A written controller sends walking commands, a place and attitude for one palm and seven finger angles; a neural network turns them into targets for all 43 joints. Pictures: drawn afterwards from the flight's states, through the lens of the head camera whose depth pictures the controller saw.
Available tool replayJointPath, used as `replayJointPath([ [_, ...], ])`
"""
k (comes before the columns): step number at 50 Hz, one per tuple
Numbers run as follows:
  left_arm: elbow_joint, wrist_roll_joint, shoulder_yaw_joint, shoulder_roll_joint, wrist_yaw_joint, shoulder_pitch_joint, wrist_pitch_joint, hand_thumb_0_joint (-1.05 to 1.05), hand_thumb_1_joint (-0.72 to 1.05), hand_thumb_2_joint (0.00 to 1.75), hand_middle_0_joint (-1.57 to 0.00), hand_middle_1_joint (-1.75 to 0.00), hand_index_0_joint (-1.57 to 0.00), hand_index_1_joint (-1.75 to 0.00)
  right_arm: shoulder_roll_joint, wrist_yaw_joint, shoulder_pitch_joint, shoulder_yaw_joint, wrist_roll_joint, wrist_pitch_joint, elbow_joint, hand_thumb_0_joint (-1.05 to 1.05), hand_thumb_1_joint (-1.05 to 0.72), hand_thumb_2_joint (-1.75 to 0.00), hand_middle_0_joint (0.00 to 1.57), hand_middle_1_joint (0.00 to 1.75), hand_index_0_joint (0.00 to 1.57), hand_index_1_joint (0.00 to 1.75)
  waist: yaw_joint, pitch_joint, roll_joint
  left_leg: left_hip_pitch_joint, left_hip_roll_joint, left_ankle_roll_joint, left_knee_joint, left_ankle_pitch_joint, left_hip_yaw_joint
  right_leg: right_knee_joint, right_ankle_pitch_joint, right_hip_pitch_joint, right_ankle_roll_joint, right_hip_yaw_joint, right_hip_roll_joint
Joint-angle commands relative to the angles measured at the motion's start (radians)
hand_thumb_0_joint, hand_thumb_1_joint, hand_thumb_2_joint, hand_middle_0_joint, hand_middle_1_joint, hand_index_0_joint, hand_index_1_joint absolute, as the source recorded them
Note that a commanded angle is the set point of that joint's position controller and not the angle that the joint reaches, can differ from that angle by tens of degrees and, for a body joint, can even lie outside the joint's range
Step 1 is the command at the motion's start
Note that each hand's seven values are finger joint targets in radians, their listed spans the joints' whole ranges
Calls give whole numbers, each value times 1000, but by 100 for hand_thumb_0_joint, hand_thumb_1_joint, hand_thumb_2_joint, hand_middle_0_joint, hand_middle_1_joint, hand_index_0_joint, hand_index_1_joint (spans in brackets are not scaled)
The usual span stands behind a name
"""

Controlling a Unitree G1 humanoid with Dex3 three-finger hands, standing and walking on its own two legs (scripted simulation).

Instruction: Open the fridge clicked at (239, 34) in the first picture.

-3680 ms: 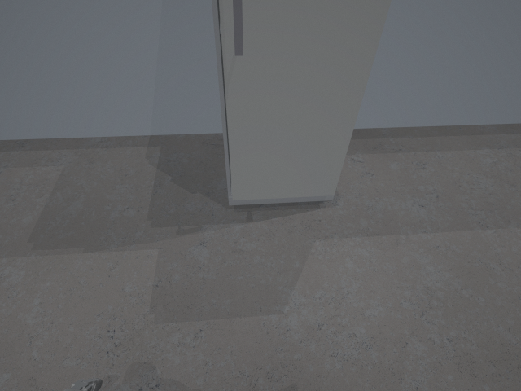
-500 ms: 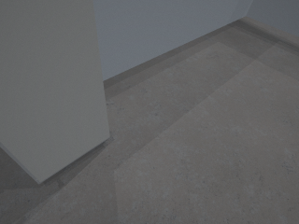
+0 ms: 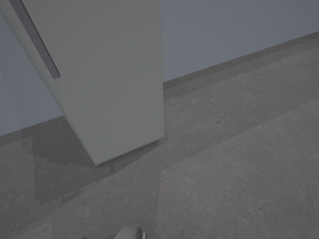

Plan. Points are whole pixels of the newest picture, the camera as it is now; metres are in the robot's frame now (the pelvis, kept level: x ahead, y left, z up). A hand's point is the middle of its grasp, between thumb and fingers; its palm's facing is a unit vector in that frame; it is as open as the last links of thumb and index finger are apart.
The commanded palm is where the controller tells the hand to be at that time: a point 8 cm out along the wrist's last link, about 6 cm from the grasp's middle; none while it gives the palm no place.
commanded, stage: turn to face it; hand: left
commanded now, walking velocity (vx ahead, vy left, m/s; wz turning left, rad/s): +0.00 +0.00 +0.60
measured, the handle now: (24, 14) +0.65 +0.41 +0.26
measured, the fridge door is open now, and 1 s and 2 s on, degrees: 0 0 0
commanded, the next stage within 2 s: take the last steps up to it in 0.70 s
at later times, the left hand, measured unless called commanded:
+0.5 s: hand out of the picture -0.01 +0.28 -0.17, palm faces +0.30 -0.92 -0.26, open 7.4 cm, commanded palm none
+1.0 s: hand out of the picture -0.07 +0.20 -0.16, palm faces +0.46 -0.86 -0.21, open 7.3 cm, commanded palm none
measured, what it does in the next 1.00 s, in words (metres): steps on the spot, turning left: left foot, then right foot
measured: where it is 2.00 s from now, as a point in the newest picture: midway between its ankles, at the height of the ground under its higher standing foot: (155, 233)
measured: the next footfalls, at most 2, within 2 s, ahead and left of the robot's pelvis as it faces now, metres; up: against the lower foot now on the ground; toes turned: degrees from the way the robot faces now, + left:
left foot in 0.22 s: +0.01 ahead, +0.15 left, +0.00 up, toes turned +14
right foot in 0.66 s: +0.07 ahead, -0.07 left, +0.00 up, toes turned +16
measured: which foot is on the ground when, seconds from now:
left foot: up 0.00-0.20, down 0.22-0.68, up 0.70-1.00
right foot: down 0.00-0.22, up 0.24-0.64, down 0.66-1.00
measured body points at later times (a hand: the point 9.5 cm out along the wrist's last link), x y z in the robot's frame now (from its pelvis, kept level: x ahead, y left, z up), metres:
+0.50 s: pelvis -0.02 +0.05 +0.00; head +0.02 +0.08 +0.45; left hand -0.02 +0.33 -0.15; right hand +0.14 -0.17 -0.13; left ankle -0.03 +0.14 -0.74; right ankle +0.03 -0.11 -0.68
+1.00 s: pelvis -0.01 +0.02 +0.00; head +0.00 +0.03 +0.45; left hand -0.09 +0.25 -0.15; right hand +0.13 -0.19 -0.15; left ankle -0.10 +0.14 -0.71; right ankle +0.03 -0.08 -0.74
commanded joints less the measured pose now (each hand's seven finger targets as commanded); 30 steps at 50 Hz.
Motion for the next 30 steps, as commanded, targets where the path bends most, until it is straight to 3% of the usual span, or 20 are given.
replayJointPath([
  [1, -62, 9, 48, 207, 9, 56, -27, 0, 90, 90, -20, -30, -20, -30, -35, 4, -112, 10, 8, -19, -109, 0, -90, -90, 20, 30, 20, 30, 56, 4, -198, -4, 33, -19, -105, -53, 44, -174, 331, 24, -124, 128, -272],
  [6, -55, 14, 63, 257, 3, 84, -19, 0, 90, 90, -20, -30, -20, -30, -32, 4, -137, 25, 17, -36, -135, 0, -90, -90, 20, 30, 20, 30, 74, -56, -245, 126, 17, 0, -358, -82, 104, -83, 485, 79, -114, 84, -299],
  [8, -58, 7, 67, 261, 0, 68, -14, 0, 90, 90, -20, -30, -20, -30, -49, 0, -70, 24, 15, -47, -122, 0, -90, -90, 20, 30, 20, 30, 38, -109, -221, 242, 5, 12, -557, 51, 127, 19, 495, 82, -57, 17, -275],
  [9, -60, -3, 68, 252, -3, 61, -10, 0, 90, 90, -20, -30, -20, -30, -86, 0, -14, 15, 12, -56, -110, 0, -90, -90, 20, 30, 20, 30, 3, -149, -157, 383, 24, 28, -702, 194, 100, 140, 446, 13, -8, -25, -255],
  [10, -89, -9, 63, 198, -11, 79, -6, 0, 90, 90, -20, -30, -20, -30, -199, -5, 38, -12, 4, -69, -108, 0, -90, -90, 20, 30, 20, 30, -24, -208, 101, 596, 242, 123, -749, 464, -179, 365, 140, -232, 67, -68, -152],
  [11, -133, -5, 34, 141, -14, 15, -5, 0, 90, 90, -20, -30, -20, -30, -281, -10, 105, -28, 14, -65, -97, 0, -90, -90, 20, 30, 20, 30, -58, -203, 275, 642, 435, 244, -739, 864, -371, 544, -364, -424, 107, -17, -68],
  [12, -130, 0, 38, 153, -3, -34, 9, 0, 90, 90, -20, -30, -20, -30, -255, -23, 137, -26, 15, -69, -70, 0, -90, -90, 20, 30, 20, 30, -74, -204, 192, 593, 426, 269, -734, 838, -350, 623, -341, -434, 98, 79, -74],
  [13, -118, -7, 43, 142, -3, -57, 8, 0, 90, 90, -20, -30, -20, -30, -232, -36, 96, -20, 11, -71, -74, 0, -90, -90, 20, 30, 20, 30, -60, -167, 209, 547, 378, 270, -732, 773, -316, 664, -285, -450, 99, 105, -73],
  [14, -103, -7, 47, 152, -7, -65, 6, 0, 90, 90, -20, -30, -20, -30, -187, -39, 40, -8, 8, -71, -87, 0, -90, -90, 20, 30, 20, 30, -40, -111, 181, 471, 320, 249, -740, 738, -259, 669, -219, -428, 98, 120, -72],
  [15, -83, -7, 49, 148, -12, -30, 6, 0, 90, 90, -20, -30, -20, -30, -160, -39, -18, 4, 7, -73, -100, 0, -90, -90, 20, 30, 20, 30, -3, -99, 150, 444, 274, 223, -741, 716, -196, 661, -161, -400, 100, 114, -67],
  [17, -62, -6, 48, 145, -19, 10, 8, 0, 90, 90, -20, -30, -20, -30, -142, -39, -41, 10, 10, -79, -110, 0, -90, -90, 20, 30, 20, 30, 13, -108, 131, 426, 231, 204, -750, 697, -151, 626, -111, -355, 106, 100, -51],
  [23, -70, -8, 41, 125, -12, -23, 14, 0, 90, 90, -20, -30, -20, -30, -137, -39, 3, 8, 6, -71, -92, 0, -90, -90, 20, 30, 20, 30, -5, -85, 98, 415, 234, 237, -788, 531, -239, 458, -117, -309, 105, 105, -16],
  [26, -79, -9, 34, 113, -9, -37, 7, 0, 90, 90, -20, -30, -20, -30, -131, -38, 17, 7, 3, -66, -81, 0, -90, -90, 20, 30, 20, 30, -9, -89, 115, 412, 223, 238, -773, 545, -268, 341, -134, -253, 92, 100, 10],
  [27, -77, -12, 33, 104, -7, -24, 4, 0, 90, 90, -20, -30, -20, -30, -131, -39, 7, 7, 2, -65, -81, 0, -90, -90, 20, 30, 20, 30, -2, -95, 138, 397, 223, 238, -763, 562, -275, 296, -136, -216, 86, 97, 18],
  [28, -72, -14, 31, 103, -5, -16, 2, 0, 90, 90, -20, -30, -20, -30, -127, -39, 2, 6, 1, -63, -81, 0, -90, -90, 20, 30, 20, 30, 1, -89, 137, 372, 219, 236, -753, 572, -289, 253, -131, -176, 79, 92, 30],
  [30, -57, -16, 31, 101, 0, 40, -7, 0, 90, 90, -20, -30, -20, -30, -121, -38, -13, 6, 4, -61, -80, 0, -90, -90, 20, 30, 20, 30, 29, -100, 114, 330, 202, 218, -713, 568, -294, 114, -45, -76, 69, 87, 46],
])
